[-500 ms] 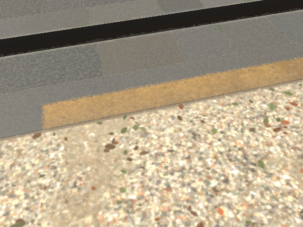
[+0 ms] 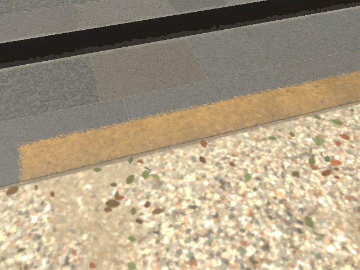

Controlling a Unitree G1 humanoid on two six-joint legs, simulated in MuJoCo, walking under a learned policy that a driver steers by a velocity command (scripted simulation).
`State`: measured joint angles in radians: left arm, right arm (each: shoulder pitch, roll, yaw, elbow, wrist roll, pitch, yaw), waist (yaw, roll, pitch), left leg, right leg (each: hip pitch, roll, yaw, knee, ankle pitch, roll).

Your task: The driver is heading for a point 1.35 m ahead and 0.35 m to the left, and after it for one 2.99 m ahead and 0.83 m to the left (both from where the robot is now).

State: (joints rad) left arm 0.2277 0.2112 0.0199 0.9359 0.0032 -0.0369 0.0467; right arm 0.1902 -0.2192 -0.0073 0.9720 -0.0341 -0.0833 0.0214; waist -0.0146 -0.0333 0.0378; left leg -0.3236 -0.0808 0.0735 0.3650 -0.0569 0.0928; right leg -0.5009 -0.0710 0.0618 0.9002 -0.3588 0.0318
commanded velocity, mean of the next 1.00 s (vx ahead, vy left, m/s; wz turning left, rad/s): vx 0.19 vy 0.00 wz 0.00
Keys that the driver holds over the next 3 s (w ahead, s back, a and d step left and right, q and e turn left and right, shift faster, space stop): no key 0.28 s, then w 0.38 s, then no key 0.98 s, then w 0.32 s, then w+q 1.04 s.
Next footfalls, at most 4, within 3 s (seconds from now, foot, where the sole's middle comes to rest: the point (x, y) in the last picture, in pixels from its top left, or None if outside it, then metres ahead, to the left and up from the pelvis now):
0.12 right None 0.11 -0.14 -0.77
0.94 right None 0.45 -0.10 -0.77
1.26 left None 0.37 0.12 -0.77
2.42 left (153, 185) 0.83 0.13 -0.77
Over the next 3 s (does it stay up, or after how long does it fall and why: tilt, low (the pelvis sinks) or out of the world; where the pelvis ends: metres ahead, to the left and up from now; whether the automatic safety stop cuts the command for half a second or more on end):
stays up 1.01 0.08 -0.01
